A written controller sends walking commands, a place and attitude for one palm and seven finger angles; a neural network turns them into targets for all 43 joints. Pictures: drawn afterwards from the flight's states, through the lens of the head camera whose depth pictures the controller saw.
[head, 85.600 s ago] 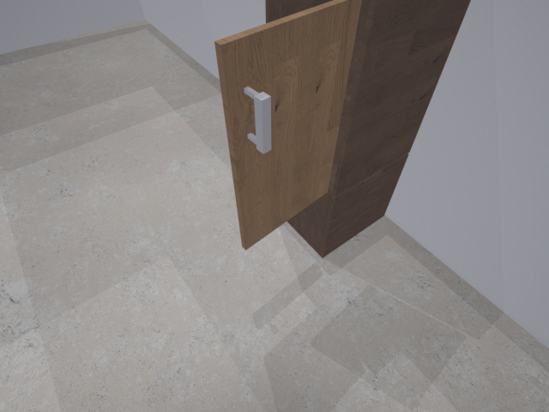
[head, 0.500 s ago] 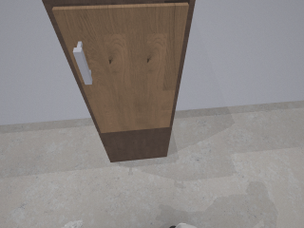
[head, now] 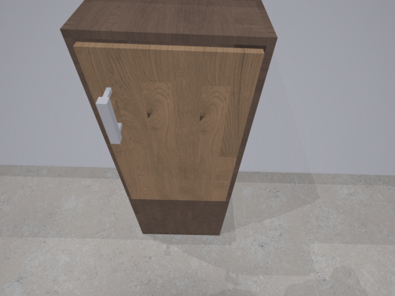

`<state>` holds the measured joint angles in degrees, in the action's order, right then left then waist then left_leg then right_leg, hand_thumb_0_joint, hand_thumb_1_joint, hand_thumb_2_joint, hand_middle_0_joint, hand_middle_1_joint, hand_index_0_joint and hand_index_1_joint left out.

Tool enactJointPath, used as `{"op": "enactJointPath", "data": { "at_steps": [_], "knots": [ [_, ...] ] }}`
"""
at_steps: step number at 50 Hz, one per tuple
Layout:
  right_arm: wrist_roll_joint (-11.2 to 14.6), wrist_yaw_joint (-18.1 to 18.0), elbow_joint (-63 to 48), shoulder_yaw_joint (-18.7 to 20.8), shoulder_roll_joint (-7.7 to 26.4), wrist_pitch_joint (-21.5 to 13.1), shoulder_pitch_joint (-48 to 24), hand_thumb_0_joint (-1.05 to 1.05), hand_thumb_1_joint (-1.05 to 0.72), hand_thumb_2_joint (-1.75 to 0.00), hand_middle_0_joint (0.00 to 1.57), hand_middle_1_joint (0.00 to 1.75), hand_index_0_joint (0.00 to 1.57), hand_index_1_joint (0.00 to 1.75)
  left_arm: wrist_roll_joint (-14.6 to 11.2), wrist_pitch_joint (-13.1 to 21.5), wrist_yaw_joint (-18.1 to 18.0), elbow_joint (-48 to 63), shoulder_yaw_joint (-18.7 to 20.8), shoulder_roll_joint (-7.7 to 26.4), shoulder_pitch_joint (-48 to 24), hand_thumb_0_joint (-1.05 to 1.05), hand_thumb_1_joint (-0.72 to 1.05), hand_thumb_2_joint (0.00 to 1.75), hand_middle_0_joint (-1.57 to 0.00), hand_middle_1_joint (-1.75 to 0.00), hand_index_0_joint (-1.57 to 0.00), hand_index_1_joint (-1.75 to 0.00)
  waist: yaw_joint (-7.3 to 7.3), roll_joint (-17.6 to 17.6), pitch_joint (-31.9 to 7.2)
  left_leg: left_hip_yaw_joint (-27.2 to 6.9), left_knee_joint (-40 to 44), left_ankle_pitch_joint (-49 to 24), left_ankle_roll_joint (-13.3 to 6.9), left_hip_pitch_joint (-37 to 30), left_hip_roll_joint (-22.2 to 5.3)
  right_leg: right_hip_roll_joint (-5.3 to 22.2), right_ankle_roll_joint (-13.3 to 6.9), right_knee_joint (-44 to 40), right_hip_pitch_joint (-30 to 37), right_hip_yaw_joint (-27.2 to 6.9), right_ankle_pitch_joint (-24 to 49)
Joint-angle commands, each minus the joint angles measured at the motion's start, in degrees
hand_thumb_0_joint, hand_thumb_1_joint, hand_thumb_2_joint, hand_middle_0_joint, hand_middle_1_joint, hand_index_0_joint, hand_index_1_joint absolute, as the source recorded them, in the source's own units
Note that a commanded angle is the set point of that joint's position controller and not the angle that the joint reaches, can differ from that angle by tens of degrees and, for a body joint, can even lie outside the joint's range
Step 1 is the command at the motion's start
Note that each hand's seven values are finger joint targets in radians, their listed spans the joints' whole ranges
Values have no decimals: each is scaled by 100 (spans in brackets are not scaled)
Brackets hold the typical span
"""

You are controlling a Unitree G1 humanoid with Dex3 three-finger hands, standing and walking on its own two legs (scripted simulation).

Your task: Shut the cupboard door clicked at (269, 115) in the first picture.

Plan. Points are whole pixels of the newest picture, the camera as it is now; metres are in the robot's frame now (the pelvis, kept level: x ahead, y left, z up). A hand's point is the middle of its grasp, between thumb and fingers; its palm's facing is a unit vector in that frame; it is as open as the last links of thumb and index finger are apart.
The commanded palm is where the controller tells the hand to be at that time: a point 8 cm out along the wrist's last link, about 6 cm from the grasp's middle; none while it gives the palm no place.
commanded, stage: come to a stop and stand still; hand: left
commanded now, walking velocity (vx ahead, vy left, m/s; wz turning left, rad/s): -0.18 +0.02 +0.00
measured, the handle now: (112, 116) +0.45 +0.24 +0.10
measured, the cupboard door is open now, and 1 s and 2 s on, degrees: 0 0 0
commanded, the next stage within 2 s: look again from close up in 0.96 s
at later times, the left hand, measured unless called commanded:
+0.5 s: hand out of the picture +0.04 +0.26 -0.16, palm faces -0.04 -0.96 -0.26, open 7.4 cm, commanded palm none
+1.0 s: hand out of the picture -0.09 +0.26 -0.17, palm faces -0.02 -0.98 -0.19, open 7.4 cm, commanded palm none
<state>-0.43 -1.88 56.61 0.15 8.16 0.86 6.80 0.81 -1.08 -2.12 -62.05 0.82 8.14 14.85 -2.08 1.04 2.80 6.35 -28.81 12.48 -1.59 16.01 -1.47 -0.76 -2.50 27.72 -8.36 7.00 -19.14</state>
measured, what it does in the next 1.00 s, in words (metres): steps to the left: left foot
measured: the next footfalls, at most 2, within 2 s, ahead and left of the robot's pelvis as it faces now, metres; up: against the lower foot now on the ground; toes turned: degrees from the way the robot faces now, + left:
left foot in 0.36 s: +0.01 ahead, +0.13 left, +0.00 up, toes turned -2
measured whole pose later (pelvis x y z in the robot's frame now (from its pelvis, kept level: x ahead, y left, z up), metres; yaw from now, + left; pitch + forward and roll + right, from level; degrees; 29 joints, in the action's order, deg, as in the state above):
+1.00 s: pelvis -0.07 +0.08 +0.00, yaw -1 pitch -1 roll +0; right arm -0.5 -0.4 60.7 -0.7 10.7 0.2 16.3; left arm 1.1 -0.6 -1.3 -61.7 -1.4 9.9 20.6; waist -0.5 0.2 1.4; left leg 1.9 -24.2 9.7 -5.4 13.4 5.2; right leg 1.5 0.7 26.1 -13.0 -3.1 -12.3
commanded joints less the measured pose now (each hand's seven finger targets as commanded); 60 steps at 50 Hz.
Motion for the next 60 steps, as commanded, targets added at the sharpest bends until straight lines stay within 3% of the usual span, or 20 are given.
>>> {"op": "enactJointPath", "data": {
  "at_steps": [1, 4, 5, 6, 8, 10, 11, 12, 14, 16, 17, 18, 19, 20, 21, 24, 28, 35, 49, 60],
  "knots": [
    [-29, -83, -239, 340, 1040, 96, 620, 0, -90, -90, 20, 30, 20, 30, 32, 66, -89, 428, 211, 815, 423, 0, 90, 90, -20, -30, -20, -30, 212, -233, -818, -923, -146, -3235, -270, -872, -1015, 891, -5, -58, -204, -904, 2709],
    [-40, -25, -286, 344, 816, 175, 590, 0, -90, -90, 20, 30, 20, 30, 67, 73, -85, 503, 274, 1015, 339, 0, 90, 90, -20, -30, -20, -30, 204, 658, -692, -412, -899, -840, 130, -133, -276, 1695, -548, -312, 124, -1512, 4227],
    [-40, -2, -320, 316, 696, 199, 489, 0, -90, -90, 20, 30, 20, 30, 82, 65, -80, 493, 279, 1017, 374, 0, 90, 90, -20, -30, -20, -30, 129, 771, -524, -394, -1279, 631, 220, 188, -33, 1940, -800, -426, 168, -1605, 4804],
    [-29, 4, -334, 326, 635, 242, 322, 0, -90, -90, 20, 30, 20, 30, 92, 57, -76, 492, 264, 1021, 307, 0, 90, 90, -20, -30, -20, -30, 106, 685, -303, -512, -1775, 1395, 253, 406, 24, 2113, -1020, -575, -6, -1676, 4884],
    [0, 8, -283, 315, 609, 270, 254, 0, -90, -90, 20, 30, 20, 30, 109, 61, -59, 533, 263, 1068, 1, 0, 90, 90, -20, -30, -20, -30, 204, 632, -58, -675, -2129, 1608, 285, 543, -20, 1985, -1106, -600, -135, -1489, 4616],
    [12, 28, -157, 269, 566, 221, 404, 0, -90, -90, 20, 30, 20, 30, 98, 78, -42, 515, 284, 1130, -117, 0, 90, 90, -20, -30, -20, -30, 238, 608, -133, -536, -1434, 1380, 317, 445, -80, 1788, -947, -415, 152, -1179, 4520],
    [17, 16, -756, 315, 713, -6, 2, 0, -90, -90, 20, 30, 20, 30, 94, 234, -285, 752, 184, 1124, 641, 0, 90, 90, -20, -30, -20, -30, 46, 455, -471, -234, -1628, 1890, 339, 839, 356, 1584, -456, -47, 749, -2225, 8346],
    [33, 86, -788, 326, 620, -23, 219, 0, -90, -90, 20, 30, 20, 30, 81, 327, -247, 943, 233, 1445, 639, 0, 90, 90, -20, -30, -20, -30, 153, 500, -808, -431, -1666, 1219, 87, 1020, 181, 1664, -438, 423, 1247, -1675, 8015],
    [88, 120, -889, 286, 615, -59, 508, 0, -90, -90, 20, 30, 20, 30, 87, 355, -238, 1167, 294, 1470, 494, 0, 90, 90, -20, -30, -20, -30, 186, 464, -1265, -467, -999, 1030, 44, 723, 236, 1542, -618, 622, 1390, -1432, 6599],
    [36, 127, -736, 237, 612, -80, 949, 0, -90, -90, 20, 30, 20, 30, 19, 292, -217, 1269, 224, 1380, 221, 0, 90, 90, -20, -30, -20, -30, 407, 128, -1026, -398, 239, -199, 15, -313, 199, 1229, -354, 881, 567, -1059, 5060],
    [-8, 119, -684, 248, 809, -107, 1067, 0, -90, -90, 20, 30, 20, 30, -12, 246, -203, 1281, 178, 1202, 224, 0, 90, 90, -20, -30, -20, -30, 353, -133, -898, -712, 236, -1452, -104, -772, -235, 928, -126, 910, 5, -878, 3702],
    [-34, 99, -730, 232, 975, -109, 958, 0, -90, -90, 20, 30, 20, 30, -20, 170, -191, 1305, 149, 1025, 285, 0, 90, 90, -20, -30, -20, -30, 190, -471, -629, -1158, 145, -2165, -291, -564, -706, 661, 38, 579, -323, -740, 2066],
    [-39, 69, -775, 203, 1021, -115, 879, 0, -90, -90, 20, 30, 20, 30, -1, 141, -172, 1309, 114, 947, 270, 0, 90, 90, -20, -30, -20, -30, 163, -597, -351, -1357, 196, -2271, -392, -305, -779, 494, 73, 363, -378, -673, 1226],
    [-42, 76, -725, 175, 1025, -143, 852, 0, -90, -90, 20, 30, 20, 30, 1, 91, -157, 1248, 94, 945, 181, 0, 90, 90, -20, -30, -20, -30, 139, -1143, -212, -1560, 468, -2336, -462, -191, -798, 373, 118, 454, -348, -606, 524],
    [-32, 61, -728, 154, 1047, -150, 789, 0, -90, -90, 20, 30, 20, 30, -5, 50, -130, 1216, 68, 951, 103, 0, 90, 90, -20, -30, -20, -30, 127, -1064, 29, -1740, 701, -1824, -522, 64, -805, 256, 149, 427, -362, -571, -86],
    [-45, 86, -723, 112, 1072, -138, 657, 0, -90, -90, 20, 30, 20, 30, 4, 26, -25, 1145, 21, 968, 73, 0, 90, 90, -20, -30, -20, -30, 89, -486, 302, -1713, 1196, 796, -391, 534, -580, 351, 65, -46, -345, -783, -175],
    [-84, 124, -566, 138, 1094, -121, 804, 0, -90, -90, 20, 30, 20, 30, 38, 15, 23, 1148, 20, 1001, 47, 0, 90, 90, -20, -30, -20, -30, 134, -271, 405, -1788, 1628, 2117, -323, 783, -484, 357, 55, -150, -444, -824, -431],
    [-70, 113, -315, 117, 1106, -139, 925, 0, -90, -90, 20, 30, 20, 30, 40, 71, 41, 974, 19, 944, 223, 0, 90, 90, -20, -30, -20, -30, 163, -357, 60, -1917, 1690, 1939, -328, 393, -486, 289, 53, -167, -504, -926, -255],
    [-10, 88, 161, 82, 999, -198, 1031, 0, -90, -90, 20, 30, 20, 30, 24, 213, 14, 288, -115, 777, 669, 0, 90, 90, -20, -30, -20, -30, 230, -232, 190, -1774, 1570, 1551, -239, 113, -398, 440, 8, -564, -686, -1382, -115],
    [21, 55, 349, 54, 892, -288, 967, 0, -90, -90, 20, 30, 20, 30, 19, 269, -4, 59, -150, 706, 719, 0, 90, 90, -20, -30, -20, -30, 209, -97, 46, -1499, 1294, 412, -210, -255, -363, 535, 51, -594, -530, -1379, 683]
  ]
}}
